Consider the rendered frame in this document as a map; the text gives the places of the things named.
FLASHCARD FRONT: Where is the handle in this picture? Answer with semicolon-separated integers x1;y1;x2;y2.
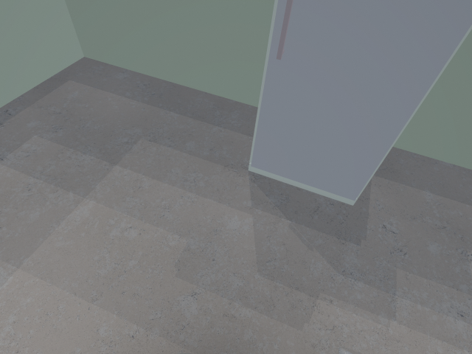
277;0;294;60

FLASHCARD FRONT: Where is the fridge door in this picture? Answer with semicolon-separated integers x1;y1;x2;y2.
251;0;472;201

